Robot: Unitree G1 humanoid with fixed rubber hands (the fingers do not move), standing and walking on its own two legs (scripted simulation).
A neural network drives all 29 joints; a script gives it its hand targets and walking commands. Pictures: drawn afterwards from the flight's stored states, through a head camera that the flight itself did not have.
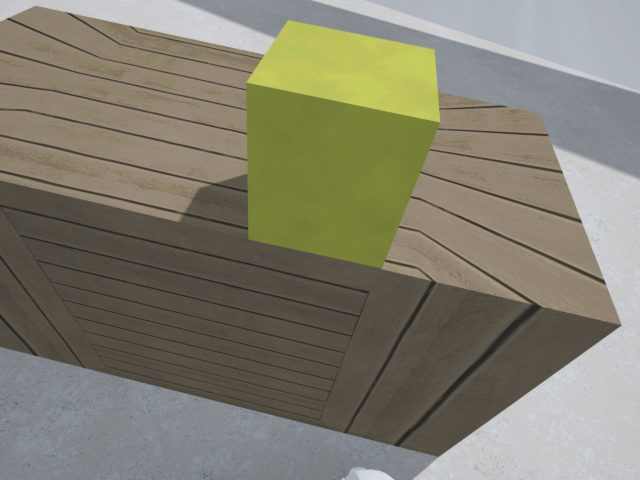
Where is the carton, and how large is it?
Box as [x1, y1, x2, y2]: [246, 20, 439, 267]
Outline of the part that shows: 288,20 246,82 248,239 381,267 439,123 434,50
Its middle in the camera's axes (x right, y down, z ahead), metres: +0.03 -0.14 +0.57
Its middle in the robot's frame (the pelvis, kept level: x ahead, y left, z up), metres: +0.54 -0.02 +0.14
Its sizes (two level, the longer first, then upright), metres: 0.210 0.200 0.250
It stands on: a pedestal, 0.77 m high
